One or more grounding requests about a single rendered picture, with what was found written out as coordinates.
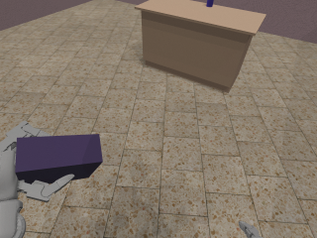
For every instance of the table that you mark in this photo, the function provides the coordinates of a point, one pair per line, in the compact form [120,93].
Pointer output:
[203,44]

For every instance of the left robot forearm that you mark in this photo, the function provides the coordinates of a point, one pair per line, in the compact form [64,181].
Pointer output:
[12,223]

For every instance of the left robot hand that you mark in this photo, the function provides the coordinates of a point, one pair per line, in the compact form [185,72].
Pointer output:
[10,186]

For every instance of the right robot hand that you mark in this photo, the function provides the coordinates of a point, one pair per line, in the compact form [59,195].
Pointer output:
[250,231]

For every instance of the sponge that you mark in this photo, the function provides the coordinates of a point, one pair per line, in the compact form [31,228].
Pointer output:
[49,158]

